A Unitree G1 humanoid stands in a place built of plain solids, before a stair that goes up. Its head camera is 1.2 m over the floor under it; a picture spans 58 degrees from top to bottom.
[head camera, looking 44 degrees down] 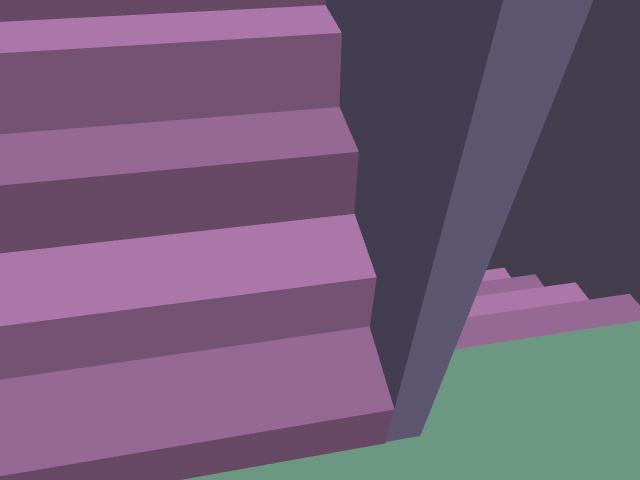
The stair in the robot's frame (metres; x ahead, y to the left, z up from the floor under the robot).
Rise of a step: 0.20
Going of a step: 0.24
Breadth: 1.10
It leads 10 degrees to the left of straight ahead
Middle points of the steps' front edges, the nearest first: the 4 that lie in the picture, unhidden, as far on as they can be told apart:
0.36 0.37 0.21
0.60 0.41 0.41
0.83 0.45 0.61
1.07 0.49 0.82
